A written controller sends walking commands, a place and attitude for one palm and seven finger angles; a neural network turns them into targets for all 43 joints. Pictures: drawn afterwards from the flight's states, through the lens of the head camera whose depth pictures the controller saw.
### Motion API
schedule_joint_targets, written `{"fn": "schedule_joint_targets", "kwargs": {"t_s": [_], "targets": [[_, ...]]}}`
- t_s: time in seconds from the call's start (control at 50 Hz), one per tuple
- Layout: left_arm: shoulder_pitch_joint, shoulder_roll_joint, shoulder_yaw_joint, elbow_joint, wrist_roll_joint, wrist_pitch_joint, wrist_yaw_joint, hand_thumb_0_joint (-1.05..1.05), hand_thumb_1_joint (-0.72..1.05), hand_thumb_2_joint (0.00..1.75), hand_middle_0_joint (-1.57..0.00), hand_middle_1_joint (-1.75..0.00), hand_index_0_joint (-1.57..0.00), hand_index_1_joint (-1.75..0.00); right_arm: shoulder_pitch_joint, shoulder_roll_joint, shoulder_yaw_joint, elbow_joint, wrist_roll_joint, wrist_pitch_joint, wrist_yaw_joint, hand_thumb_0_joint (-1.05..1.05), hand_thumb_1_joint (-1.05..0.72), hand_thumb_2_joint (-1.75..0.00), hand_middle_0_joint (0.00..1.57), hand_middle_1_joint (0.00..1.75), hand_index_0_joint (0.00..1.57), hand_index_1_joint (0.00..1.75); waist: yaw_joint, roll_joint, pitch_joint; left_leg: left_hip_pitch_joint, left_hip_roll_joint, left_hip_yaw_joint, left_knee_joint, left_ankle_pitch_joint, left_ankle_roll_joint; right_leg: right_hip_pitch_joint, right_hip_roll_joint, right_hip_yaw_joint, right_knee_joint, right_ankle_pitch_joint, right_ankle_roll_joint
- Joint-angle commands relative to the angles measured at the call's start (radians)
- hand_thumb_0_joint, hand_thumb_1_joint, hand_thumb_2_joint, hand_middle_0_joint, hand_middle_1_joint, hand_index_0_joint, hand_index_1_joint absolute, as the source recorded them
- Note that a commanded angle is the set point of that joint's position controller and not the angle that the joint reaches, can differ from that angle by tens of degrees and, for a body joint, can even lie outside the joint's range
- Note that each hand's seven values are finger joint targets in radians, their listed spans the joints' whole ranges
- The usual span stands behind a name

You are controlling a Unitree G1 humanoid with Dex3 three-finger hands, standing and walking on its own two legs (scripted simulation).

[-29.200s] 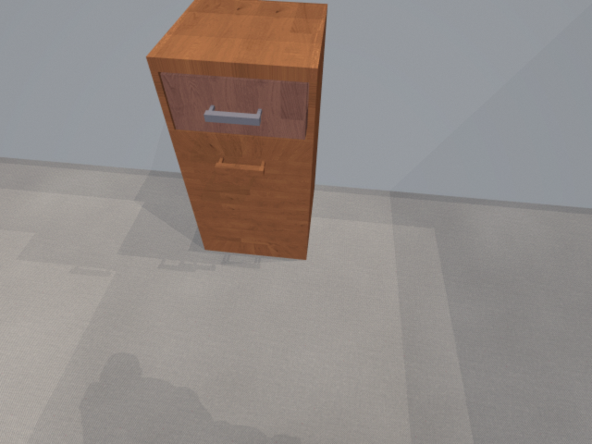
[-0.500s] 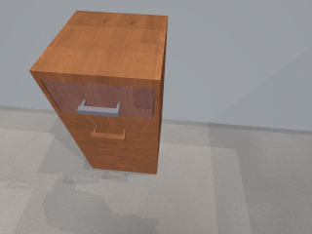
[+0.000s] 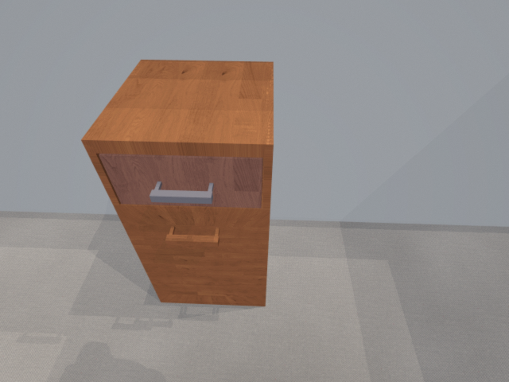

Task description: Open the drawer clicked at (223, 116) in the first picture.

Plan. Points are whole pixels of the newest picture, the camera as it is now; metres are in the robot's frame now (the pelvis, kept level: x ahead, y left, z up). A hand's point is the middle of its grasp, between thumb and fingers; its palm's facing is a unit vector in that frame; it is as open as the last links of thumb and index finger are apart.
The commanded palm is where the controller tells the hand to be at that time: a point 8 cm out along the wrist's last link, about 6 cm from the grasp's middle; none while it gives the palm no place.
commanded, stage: come to a stop and stand still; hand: left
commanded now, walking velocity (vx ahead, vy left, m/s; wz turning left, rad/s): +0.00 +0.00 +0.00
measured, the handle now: (183, 191) +0.56 +0.21 -0.07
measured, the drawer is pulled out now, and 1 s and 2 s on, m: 0.00 0.00 0.00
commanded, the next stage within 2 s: look again from close up in 0.22 s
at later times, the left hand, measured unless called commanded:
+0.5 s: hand out of the picture -0.03 +0.13 -0.17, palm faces +0.05 -0.99 -0.16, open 7.4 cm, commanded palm none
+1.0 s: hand out of the picture +0.01 +0.14 -0.16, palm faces -0.05 -0.97 -0.25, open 7.3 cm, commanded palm +0.11 +0.17 -0.06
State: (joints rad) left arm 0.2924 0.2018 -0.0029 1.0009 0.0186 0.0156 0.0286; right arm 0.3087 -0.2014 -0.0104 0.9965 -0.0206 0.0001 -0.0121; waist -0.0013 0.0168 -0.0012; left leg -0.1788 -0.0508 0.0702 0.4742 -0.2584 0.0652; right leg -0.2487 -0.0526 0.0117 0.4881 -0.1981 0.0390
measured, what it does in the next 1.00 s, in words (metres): stands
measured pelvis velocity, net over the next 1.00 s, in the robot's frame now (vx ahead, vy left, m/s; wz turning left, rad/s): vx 0.01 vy -0.03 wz -0.01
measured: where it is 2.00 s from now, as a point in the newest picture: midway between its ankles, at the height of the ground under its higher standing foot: outside the picture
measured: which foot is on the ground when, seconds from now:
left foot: down 0.00-1.00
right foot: down 0.00-1.00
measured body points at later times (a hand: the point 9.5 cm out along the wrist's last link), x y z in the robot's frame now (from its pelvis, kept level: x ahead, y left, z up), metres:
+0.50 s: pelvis +0.00 -0.02 +0.00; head +0.00 -0.03 +0.45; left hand -0.03 +0.19 -0.15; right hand -0.01 -0.23 -0.16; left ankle +0.00 +0.08 -0.74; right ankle +0.04 -0.15 -0.74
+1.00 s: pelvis +0.01 -0.03 +0.00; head +0.01 -0.04 +0.45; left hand +0.01 +0.19 -0.14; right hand +0.00 -0.25 -0.16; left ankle +0.00 +0.08 -0.74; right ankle +0.04 -0.15 -0.74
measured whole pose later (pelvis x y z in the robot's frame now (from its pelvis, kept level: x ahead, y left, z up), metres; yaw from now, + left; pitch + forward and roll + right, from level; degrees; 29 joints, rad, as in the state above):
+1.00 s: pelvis +0.01 -0.03 +0.00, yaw -1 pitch -2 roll +1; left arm 0.43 0.15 -0.06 0.81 0.08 0.08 0.07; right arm 0.36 -0.14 0.02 1.03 0.02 -0.05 -0.05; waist 0.02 0.01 0.03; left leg -0.17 0.00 0.06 0.46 -0.26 0.02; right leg -0.24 -0.01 0.00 0.48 -0.20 -0.01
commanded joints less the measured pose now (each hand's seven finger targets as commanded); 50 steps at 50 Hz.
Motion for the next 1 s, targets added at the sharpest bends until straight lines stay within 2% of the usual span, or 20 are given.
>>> {"fn": "schedule_joint_targets", "kwargs": {"t_s": [0.0, 0.18, 0.42, 0.56, 0.74, 0.88, 0.9, 0.92, 0.94, 0.96, 0.98], "targets": [[0.034, 0.085, 0.014, -0.024, -0.001, -0.017, 0.005, 0.00, 0.90, 0.90, -0.20, -0.30, -0.20, -0.30, 0.012, -0.122, -0.026, -0.038, 0.004, -0.020, -0.008, 0.00, -0.90, -0.90, 0.20, 0.30, 0.20, 0.30, 0.007, -0.013, 0.080, -0.148, 0.165, -0.191, -0.227, -0.149, -0.015, 0.039, -0.027, 0.030, -0.059, -0.008, -0.045], [0.079, 0.050, 0.006, 0.045, -0.002, -0.026, 0.010, 0.00, 0.90, 0.90, -0.20, -0.30, -0.20, -0.30, 0.045, -0.087, -0.018, 0.026, 0.009, -0.014, -0.011, 0.00, -0.90, -0.90, 0.20, 0.30, 0.20, 0.30, -0.001, 0.004, 0.094, -0.125, 0.151, -0.174, -0.221, -0.146, -0.025, 0.022, -0.037, 0.043, -0.105, -0.027, -0.046], [0.111, 0.005, 0.006, 0.091, -0.004, -0.037, 0.015, 0.00, 0.90, 0.90, -0.20, -0.30, -0.20, -0.30, 0.082, -0.035, -0.013, 0.076, 0.010, -0.012, -0.015, 0.00, -0.90, -0.90, 0.20, 0.30, 0.20, 0.30, -0.005, -0.035, 0.095, -0.099, 0.134, -0.147, -0.174, -0.074, -0.030, -0.010, -0.046, 0.065, -0.138, -0.062, -0.050], [0.113, -0.006, 0.009, 0.098, -0.007, -0.042, 0.018, 0.00, 0.90, 0.90, -0.20, -0.30, -0.20, -0.30, 0.095, -0.014, -0.007, 0.093, 0.009, -0.016, -0.018, 0.00, -0.90, -0.90, 0.20, 0.30, 0.20, 0.30, -0.006, -0.047, 0.073, -0.074, 0.132, -0.127, -0.146, 0.006, -0.035, 0.005, -0.050, 0.069, -0.139, -0.026, -0.056], [0.107, -0.005, 0.010, 0.099, -0.007, -0.040, 0.018, 0.00, 0.90, 0.90, -0.20, -0.30, -0.20, -0.30, 0.099, -0.007, -0.003, 0.105, 0.009, -0.015, -0.020, 0.00, -0.90, -0.90, 0.20, 0.30, 0.20, 0.30, 0.000, -0.020, 0.101, -0.092, 0.137, -0.126, -0.157, -0.001, -0.039, 0.016, -0.045, 0.063, -0.140, -0.008, -0.059], [0.103, -0.006, 0.011, 0.098, -0.007, -0.040, 0.019, 0.00, 0.90, 0.90, -0.20, -0.30, -0.20, -0.30, 0.111, -0.006, -0.003, 0.110, 0.010, -0.016, -0.021, 0.00, -0.90, -0.90, 0.20, 0.30, 0.20, 0.30, -0.003, -0.033, 0.078, -0.072, 0.141, -0.122, -0.152, 0.031, -0.040, 0.036, -0.045, 0.058, -0.140, 0.017, -0.060], [0.102, -0.006, 0.011, 0.099, -0.008, -0.040, 0.018, 0.00, 0.90, 0.90, -0.20, -0.30, -0.20, -0.30, 0.109, -0.005, -0.002, 0.109, 0.009, -0.016, -0.021, 0.00, -0.90, -0.90, 0.20, 0.30, 0.20, 0.30, -0.001, -0.033, 0.084, -0.075, 0.140, -0.123, -0.152, 0.032, -0.040, 0.036, -0.045, 0.060, -0.142, 0.017, -0.060], [0.159, 0.054, 0.012, 0.124, 0.003, -0.053, 0.050, 0.00, 0.90, 0.90, -0.20, -0.30, -0.20, -0.30, -0.039, -0.047, -0.003, 0.031, 0.016, -0.030, -0.007, 0.00, -0.90, -0.90, 0.20, 0.30, 0.20, 0.30, 0.055, -0.133, 0.151, -0.154, 0.145, -0.072, 0.027, 0.004, -0.070, 0.011, -0.082, 0.072, -0.108, 0.217, -0.059], [-0.649, 0.269, -0.088, -1.384, 0.099, -0.246, 0.035, 0.00, 0.88, 0.89, -0.20, -0.32, -0.20, -0.32, -0.059, -0.195, 0.018, -0.343, 0.077, -0.171, -0.076, 0.00, -0.90, -0.90, 0.20, 0.30, 0.20, 0.30, -0.077, 0.157, -0.356, 0.137, 0.056, -0.041, -0.124, 0.078, -0.020, 0.100, 0.031, 0.122, -0.034, 0.043, -0.071], [-0.246, 0.279, 0.015, -1.102, 0.116, -0.167, 0.131, 0.00, 0.85, 0.88, -0.20, -0.33, -0.20, -0.33, -0.165, -0.147, 0.014, -0.271, 0.069, -0.270, -0.123, 0.00, -0.90, -0.90, 0.20, 0.30, 0.20, 0.30, 0.016, 0.263, -0.252, 0.075, 0.062, -0.026, -0.120, 0.038, -0.027, 0.061, 0.051, -0.003, 0.028, -0.060, -0.098], [-0.179, 0.166, -0.022, -1.068, 0.069, -0.103, 0.191, 0.00, 0.83, 0.87, -0.21, -0.34, -0.21, -0.34, -0.127, -0.145, -0.012, -0.220, 0.086, -0.311, -0.123, 0.00, -0.90, -0.90, 0.20, 0.30, 0.20, 0.30, -0.015, 0.229, -0.155, -0.028, 0.075, -0.043, -0.134, -0.104, -0.058, -0.009, 0.060, -0.042, 0.032, -0.141, -0.080]]}}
